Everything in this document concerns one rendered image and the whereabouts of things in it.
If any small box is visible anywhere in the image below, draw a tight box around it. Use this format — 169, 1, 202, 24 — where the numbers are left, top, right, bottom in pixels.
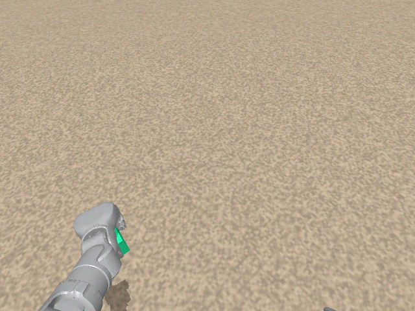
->
114, 227, 130, 255

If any left robot arm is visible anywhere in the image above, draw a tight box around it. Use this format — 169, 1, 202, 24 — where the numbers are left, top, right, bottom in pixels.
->
38, 224, 122, 311

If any left robot hand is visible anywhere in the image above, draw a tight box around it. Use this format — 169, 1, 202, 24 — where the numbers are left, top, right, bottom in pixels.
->
73, 202, 126, 259

